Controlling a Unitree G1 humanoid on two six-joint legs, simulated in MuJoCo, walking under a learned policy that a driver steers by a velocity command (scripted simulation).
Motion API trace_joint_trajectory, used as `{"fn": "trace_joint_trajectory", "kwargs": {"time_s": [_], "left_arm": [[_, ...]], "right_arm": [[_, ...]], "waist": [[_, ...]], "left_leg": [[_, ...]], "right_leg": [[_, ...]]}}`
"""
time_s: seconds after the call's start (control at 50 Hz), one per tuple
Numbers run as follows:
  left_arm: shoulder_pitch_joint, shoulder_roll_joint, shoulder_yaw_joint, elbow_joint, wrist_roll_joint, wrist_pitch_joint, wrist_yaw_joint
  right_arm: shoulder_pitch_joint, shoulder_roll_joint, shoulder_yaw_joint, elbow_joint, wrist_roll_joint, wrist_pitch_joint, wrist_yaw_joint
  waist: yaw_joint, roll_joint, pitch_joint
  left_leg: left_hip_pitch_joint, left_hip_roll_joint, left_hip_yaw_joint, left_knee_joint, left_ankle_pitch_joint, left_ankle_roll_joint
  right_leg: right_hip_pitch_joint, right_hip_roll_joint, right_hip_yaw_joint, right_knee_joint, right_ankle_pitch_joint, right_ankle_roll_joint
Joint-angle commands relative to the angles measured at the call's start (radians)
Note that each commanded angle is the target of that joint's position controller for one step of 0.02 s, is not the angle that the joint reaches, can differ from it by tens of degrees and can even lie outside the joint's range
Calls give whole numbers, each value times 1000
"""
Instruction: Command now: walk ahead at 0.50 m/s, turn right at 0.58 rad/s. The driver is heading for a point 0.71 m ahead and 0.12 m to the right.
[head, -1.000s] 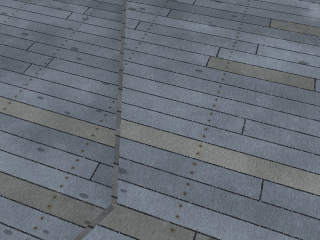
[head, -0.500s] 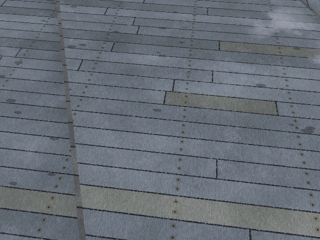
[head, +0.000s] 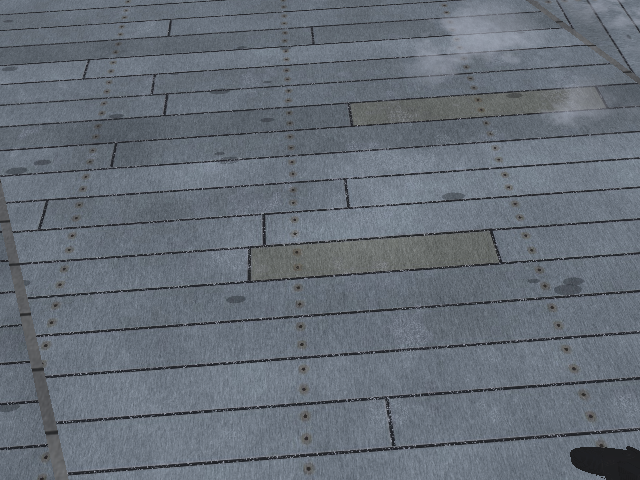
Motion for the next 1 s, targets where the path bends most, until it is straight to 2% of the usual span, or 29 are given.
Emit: {"fn": "trace_joint_trajectory", "kwargs": {"time_s": [0.02, 0.1, 0.12, 0.14, 0.16, 0.18, 0.2, 0.22, 0.24, 0.26, 0.28, 0.32, 0.4, 0.5, 0.58, 0.62, 0.64, 0.66, 0.68, 0.7, 0.72, 0.74, 0.76, 0.78, 0.8, 0.84, 0.9, 0.96, 1.0], "left_arm": [[9, 177, 47, -60, -6, -6, 11], [30, 164, 46, -54, -4, 2, 15], [15, 159, 45, -58, 0, 4, 17], [11, 131, 35, -62, 4, 4, 16], [7, 74, 14, -77, 13, 0, 12], [125, 10, -8, -108, -9, -10, 13], [138, 93, 1, -101, -24, -13, 13], [58, 164, 21, -98, -22, -8, 14], [-3, 169, 24, -108, -8, -2, 14], [-36, 157, 26, -119, 3, 0, 11], [-42, 140, 28, -125, 1, 3, 5], [-31, 98, 22, -131, -10, 14, -3], [-91, 69, 11, -165, -2, 23, -8], [-225, 42, -3, -195, -2, 8, -36], [-304, 48, -2, -236, -5, 10, -57], [-271, 81, 15, -242, 1, 14, -61], [-199, 110, 32, -230, 4, 18, -59], [-46, 153, 59, -190, 3, 23, -52], [133, 225, 94, -143, 0, 34, -33], [106, 352, 107, -149, -12, 27, -22], [150, 278, 84, -180, -7, 10, -27], [114, 220, 65, -165, 2, -5, -31], [52, 178, 50, -159, 1, -11, -29], [-23, 135, 34, -166, 6, -12, -26], [-69, 105, 20, -175, 20, -16, -23], [-86, 106, 17, -160, 26, -29, -20], [-54, 136, 22, -116, 28, -47, -12], [-54, 132, 15, -87, 26, -41, 0], [-5, 146, 16, -56, 23, -36, 5]], "right_arm": [[-84, -57, -9, -75, 14, -13, 8], [-75, -111, -31, -81, 23, -32, 20], [-25, -121, -38, -67, 23, -38, 19], [56, -137, -50, -46, 17, -43, 14], [187, -180, -65, -33, -1, -49, 7], [299, -278, -88, -3, -19, -37, 4], [312, -221, -80, 6, 5, -30, 13], [260, -145, -59, -9, 12, -26, 9], [211, -118, -48, -14, 6, -19, 6], [173, -94, -39, -8, 1, -15, 6], [156, -76, -31, -2, -6, -16, 4], [152, -72, -32, 13, 0, -22, 5], [176, -125, -50, 46, 0, -27, 4], [206, -159, -57, 78, 10, -11, -1], [248, -192, -66, 106, 29, 12, -2], [240, -224, -76, 106, 39, 24, -7], [235, -240, -81, 104, 45, 31, -11], [220, -236, -78, 100, 50, 36, -15], [230, -199, -62, 87, 31, 32, -20], [325, -43, -9, 21, -20, 11, -6], [230, -112, -14, 8, 13, -27, 8], [127, -167, -30, -22, 52, -46, 15], [133, -153, -21, -14, 49, -53, 13], [145, -150, -22, 7, 28, -49, 7], [175, -155, -28, 22, 21, -36, 9], [215, -130, -25, 46, 19, -8, 12], [155, -91, -12, 34, 16, 15, 8], [71, -63, -2, 14, 3, 4, 14], [7, -44, 5, -1, 4, -7, 26]], "waist": [[12, -105, -46], [-12, -134, -50], [-44, -145, -56], [-86, -142, -92], [-148, -68, -201], [-115, 218, -340], [-123, 262, -322], [-145, 147, -197], [-137, 79, -125], [-119, 61, -69], [-100, 75, -48], [-85, 99, -35], [-90, 49, -25], [-136, 28, 7], [-147, 39, 40], [-104, 70, 2], [-56, 82, -48], [34, 64, -127], [112, -1, -219], [-18, -297, -300], [63, -199, -454], [76, -144, -300], [27, -76, -215], [-17, -43, -153], [-53, -67, -127], [-82, -79, -109], [-69, -64, -50], [-48, -60, -15], [-12, -63, -28]], "left_leg": [[169, -78, 54, -141, 149, -9], [214, -82, 14, -221, 45, 36], [275, -82, 24, -248, 29, 56], [400, -75, 34, -274, 17, 82], [619, 53, -82, -264, -39, 140], [943, 285, -506, -347, -256, 301], [954, 344, -729, -425, -546, 333], [846, 304, -598, -445, -572, 288], [737, 262, -450, -445, -439, 252], [640, 222, -341, -462, -308, 243], [575, 190, -256, -485, -228, 232], [518, 167, -145, -526, -126, 238], [538, 186, -9, -568, 33, 269], [578, 161, 163, -567, 120, 229], [672, 194, 222, -527, 217, 202], [710, 197, 264, -412, 547, 181], [715, 190, 285, -290, 719, 170], [652, 162, 317, -97, 766, 144], [422, 128, 317, 185, 531, 101], [-50, -63, 260, 562, -453, 38], [-165, -98, 23, 692, -520, 46], [-246, -50, 12, 679, -416, 67], [-203, 0, 24, 590, -322, 78], [-130, 38, 34, 509, -270, 70], [-51, 65, 29, 468, -233, 64], [20, 73, 49, 426, -205, 46], [-28, 77, 55, 305, -59, 22], [48, 34, 94, 53, 138, 29], [112, -8, 118, -68, 265, 37]], "right_leg": [[-106, -198, 168, -90, 123, -137], [-14, -244, 296, 24, 43, -110], [-17, -237, 307, 61, 52, -96], [-41, -199, 289, 141, 79, -69], [-128, -141, 222, 375, 23, -31], [-444, 1, 70, 706, -304, 46], [-612, -66, 64, 880, -384, 64], [-650, -107, 68, 941, -292, 72], [-631, -139, 34, 943, -221, 77], [-608, -166, 32, 903, -169, 80], [-569, -194, 29, 872, -135, 77], [-530, -215, 4, 823, -108, 82], [-577, -234, -7, 683, 10, 105], [-523, -213, -85, 420, 214, 89], [-499, -187, -139, 304, 150, 50], [-399, -130, -188, 279, 47, 10], [-294, -89, -215, 265, 8, -17], [-80, -46, -228, 197, 68, -54], [238, -96, -103, 186, 95, -101], [579, -380, 460, 132, -10, -287], [626, -451, 732, -31, -193, -344], [529, -420, 588, -58, -143, -285], [375, -388, 449, -59, -61, -245], [227, -357, 339, -65, 64, -215], [123, -332, 266, -89, 171, -204], [15, -317, 181, -132, 287, -204], [-30, -303, 58, -186, 345, -187], [-64, -228, -71, -164, 520, -125], [-40, -231, -84, -150, 534, -106]]}}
